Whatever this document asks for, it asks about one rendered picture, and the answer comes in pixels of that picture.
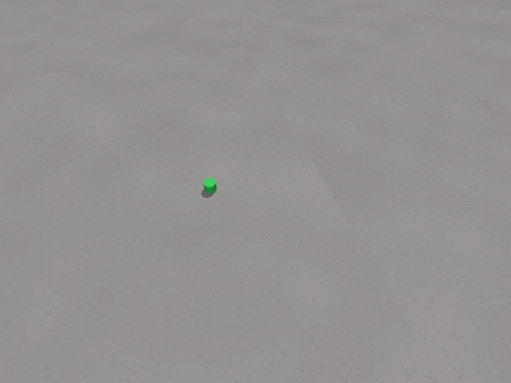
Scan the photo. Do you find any tin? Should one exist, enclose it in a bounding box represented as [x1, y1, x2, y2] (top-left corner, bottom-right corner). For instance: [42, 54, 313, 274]
[204, 178, 216, 194]

